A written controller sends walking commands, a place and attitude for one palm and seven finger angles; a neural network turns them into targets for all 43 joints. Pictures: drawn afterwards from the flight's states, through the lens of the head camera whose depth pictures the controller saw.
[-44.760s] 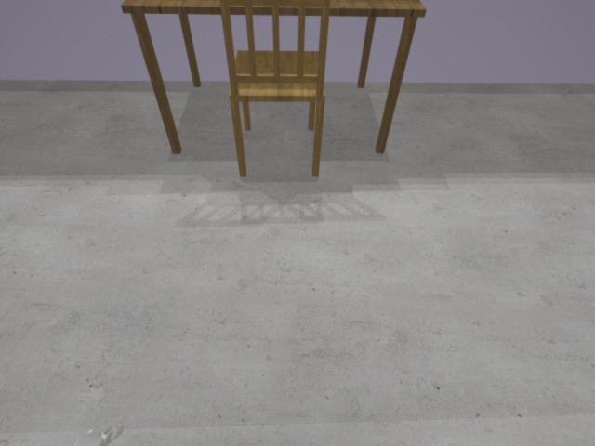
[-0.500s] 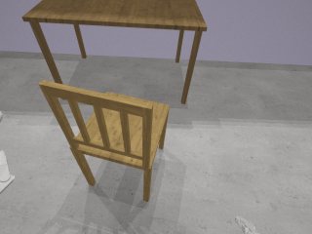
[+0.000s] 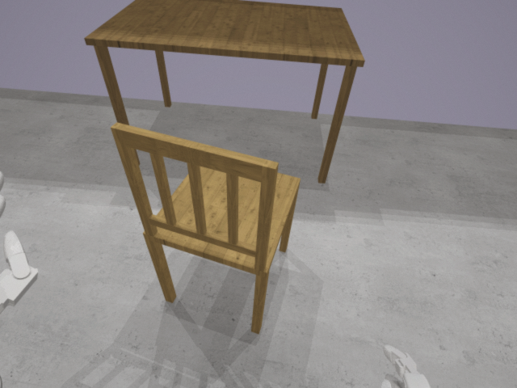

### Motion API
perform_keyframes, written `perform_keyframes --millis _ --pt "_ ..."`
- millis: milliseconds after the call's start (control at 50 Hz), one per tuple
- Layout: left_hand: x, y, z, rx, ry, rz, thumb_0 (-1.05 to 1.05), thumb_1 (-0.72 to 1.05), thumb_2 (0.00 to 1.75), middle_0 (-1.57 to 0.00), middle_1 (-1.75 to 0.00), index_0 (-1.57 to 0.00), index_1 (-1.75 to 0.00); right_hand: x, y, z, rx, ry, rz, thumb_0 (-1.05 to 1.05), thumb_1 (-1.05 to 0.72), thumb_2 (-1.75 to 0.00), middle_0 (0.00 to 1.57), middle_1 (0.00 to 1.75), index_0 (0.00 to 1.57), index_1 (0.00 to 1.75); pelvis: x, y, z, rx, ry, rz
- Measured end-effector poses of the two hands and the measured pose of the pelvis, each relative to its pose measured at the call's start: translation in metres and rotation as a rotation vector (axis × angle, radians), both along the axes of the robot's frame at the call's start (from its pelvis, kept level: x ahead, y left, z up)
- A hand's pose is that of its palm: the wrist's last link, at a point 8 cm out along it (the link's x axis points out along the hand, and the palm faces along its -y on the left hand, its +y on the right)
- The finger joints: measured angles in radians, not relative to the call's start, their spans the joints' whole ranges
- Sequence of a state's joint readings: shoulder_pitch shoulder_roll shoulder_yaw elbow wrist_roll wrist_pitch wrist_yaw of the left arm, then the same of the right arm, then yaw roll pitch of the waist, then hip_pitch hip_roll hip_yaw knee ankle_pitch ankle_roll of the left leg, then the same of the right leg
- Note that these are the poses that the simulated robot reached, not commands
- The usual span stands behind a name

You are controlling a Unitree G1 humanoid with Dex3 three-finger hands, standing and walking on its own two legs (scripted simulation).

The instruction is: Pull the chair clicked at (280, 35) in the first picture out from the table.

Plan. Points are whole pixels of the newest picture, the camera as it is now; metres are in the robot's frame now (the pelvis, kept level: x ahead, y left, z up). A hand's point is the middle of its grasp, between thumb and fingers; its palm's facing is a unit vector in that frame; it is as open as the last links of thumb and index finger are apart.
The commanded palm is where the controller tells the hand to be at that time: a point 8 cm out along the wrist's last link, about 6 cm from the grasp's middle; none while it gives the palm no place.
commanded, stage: stop stepping back and stand still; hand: left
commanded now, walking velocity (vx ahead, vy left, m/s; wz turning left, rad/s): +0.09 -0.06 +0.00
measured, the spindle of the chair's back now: (197, 200) +0.56 +0.20 -0.10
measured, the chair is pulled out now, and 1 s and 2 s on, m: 0.68 0.68 0.68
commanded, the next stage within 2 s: let the arm hang, fingers relaxed in 0.62 s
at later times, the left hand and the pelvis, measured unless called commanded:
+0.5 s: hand (78, 230) +0.25 +0.26 +0.16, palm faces +0.33 -0.81 -0.49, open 7.4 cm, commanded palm +0.18 +0.30 +0.19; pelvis +0.04 +0.00 +0.01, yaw -1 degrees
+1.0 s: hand out of the picture +0.08 +0.15 -0.15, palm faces +0.08 -0.99 -0.14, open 7.1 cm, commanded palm none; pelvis +0.01 -0.01 +0.00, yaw +2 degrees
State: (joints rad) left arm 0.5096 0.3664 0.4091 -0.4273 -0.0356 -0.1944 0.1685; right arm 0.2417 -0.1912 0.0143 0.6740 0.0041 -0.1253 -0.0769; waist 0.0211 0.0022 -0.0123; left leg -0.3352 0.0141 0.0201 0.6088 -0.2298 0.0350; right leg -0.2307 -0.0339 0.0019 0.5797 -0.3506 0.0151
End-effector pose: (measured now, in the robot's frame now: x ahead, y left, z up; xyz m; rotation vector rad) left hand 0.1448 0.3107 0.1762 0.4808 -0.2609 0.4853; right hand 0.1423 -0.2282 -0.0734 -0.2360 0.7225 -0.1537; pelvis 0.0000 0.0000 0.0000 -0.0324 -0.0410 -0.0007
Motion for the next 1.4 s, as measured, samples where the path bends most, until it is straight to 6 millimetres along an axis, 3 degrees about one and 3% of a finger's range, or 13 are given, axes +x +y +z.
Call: perform_keyframes --millis 80,200,360,460,580,720,760,800,900,980,1100,1220,1400 --pt "0.012 -0.004 -0.005 -0.028 0.030 0.005 0.01 0.89 0.90 -0.21 -0.31 -0.21 -0.31 0.001 0.006 0.001 0.026 -0.003 -0.009 0.01 -0.91 -0.90 0.20 0.30 0.20 0.30 0.002 -0.003 0.003 0.006 0.008 0.020" --pt "0.021 -0.020 0.012 0.050 0.021 -0.077 0.01 0.89 0.90 -0.21 -0.31 -0.21 -0.31 0.009 0.005 -0.002 0.033 0.042 0.026 0.01 -0.91 -0.90 0.20 0.30 0.20 0.30 0.012 -0.007 0.005 -0.002 0.033 0.023" --pt "0.053 0.001 0.006 0.067 0.082 -0.072 0.01 0.89 0.90 -0.21 -0.31 -0.21 -0.31 0.028 -0.004 0.008 -0.008 0.038 -0.043 0.02 -0.91 -0.90 0.20 0.30 0.20 0.30 0.034 0.004 0.009 0.026 0.042 -0.011" --pt "0.070 -0.007 0.003 0.067 0.126 -0.111 0.01 0.89 0.90 -0.21 -0.31 -0.21 -0.31 0.044 -0.003 0.015 0.005 -0.004 -0.038 0.01 -0.91 -0.90 0.20 0.30 0.20 0.30 0.038 0.003 0.011 0.024 0.048 -0.015" --pt "0.067 -0.024 0.010 0.099 0.139 -0.182 0.01 0.89 0.90 -0.21 -0.31 -0.21 -0.31 0.052 -0.004 0.017 0.019 -0.007 -0.037 0.01 -0.91 -0.90 0.20 0.30 0.20 0.30 0.040 -0.002 0.013 0.023 0.054 -0.016" --pt "0.053 -0.016 0.015 0.113 0.154 -0.106 0.01 0.89 0.90 -0.21 -0.31 -0.22 -0.31 0.048 -0.010 0.011 0.033 0.010 -0.043 0.01 -0.91 -0.90 0.20 0.30 0.20 0.30 0.037 -0.007 0.014 0.024 0.046 -0.013" --pt "0.054 -0.012 -0.010 0.089 0.237 -0.088 0.00 0.89 0.90 -0.21 -0.31 -0.21 -0.31 0.045 -0.013 0.002 0.049 0.023 -0.005 0.01 -0.91 -0.90 0.20 0.30 0.20 0.30 0.033 -0.006 0.012 0.021 0.059 0.006" --pt "0.055 -0.008 -0.064 -0.037 0.422 -0.048 0.00 0.90 0.90 -0.20 -0.31 -0.21 -0.30 0.038 -0.015 -0.013 0.062 0.069 0.014 0.01 -0.91 -0.90 0.20 0.30 0.20 0.30 0.028 -0.004 0.008 0.018 0.066 0.019" --pt "0.008 -0.045 -0.223 -0.399 0.969 -0.005 0.00 0.91 0.90 -0.19 -0.30 -0.19 -0.30 -0.002 -0.014 -0.037 0.067 0.218 0.013 0.01 -0.91 -0.90 0.20 0.30 0.20 0.30 0.019 -0.003 0.002 0.022 0.047 0.036" --pt "-0.063 -0.104 -0.298 -0.607 1.305 -0.058 0.01 0.91 0.90 -0.19 -0.30 -0.19 -0.30 -0.050 -0.012 -0.039 0.043 0.369 -0.003 0.01 -0.91 -0.90 0.20 0.30 0.20 0.30 0.012 -0.008 0.003 0.024 0.024 0.038" --pt "-0.131 -0.091 -0.313 -0.661 1.445 0.078 -0.04 1.02 0.90 -0.21 -0.31 -0.21 -0.30 -0.115 -0.014 -0.042 0.020 0.583 -0.032 0.01 -0.92 -0.90 0.20 0.30 0.20 0.30 0.001 -0.012 0.008 0.010 0.021 0.052" --pt "-0.188 -0.076 -0.303 -0.632 1.603 0.179 -0.02 0.97 0.90 -0.20 -0.30 -0.20 -0.30 -0.152 -0.012 -0.052 0.058 0.669 -0.075 0.01 -0.92 -0.90 0.20 0.30 0.20 0.30 -0.004 -0.009 0.010 0.012 0.021 0.045" --pt "-0.206 -0.083 -0.297 -0.628 1.655 0.215 0.00 0.92 0.90 -0.20 -0.30 -0.20 -0.30 -0.168 0.003 -0.064 0.124 0.704 -0.087 0.01 -0.91 -0.90 0.20 0.30 0.20 0.30 -0.004 -0.009 0.011 0.023 0.023 0.032"
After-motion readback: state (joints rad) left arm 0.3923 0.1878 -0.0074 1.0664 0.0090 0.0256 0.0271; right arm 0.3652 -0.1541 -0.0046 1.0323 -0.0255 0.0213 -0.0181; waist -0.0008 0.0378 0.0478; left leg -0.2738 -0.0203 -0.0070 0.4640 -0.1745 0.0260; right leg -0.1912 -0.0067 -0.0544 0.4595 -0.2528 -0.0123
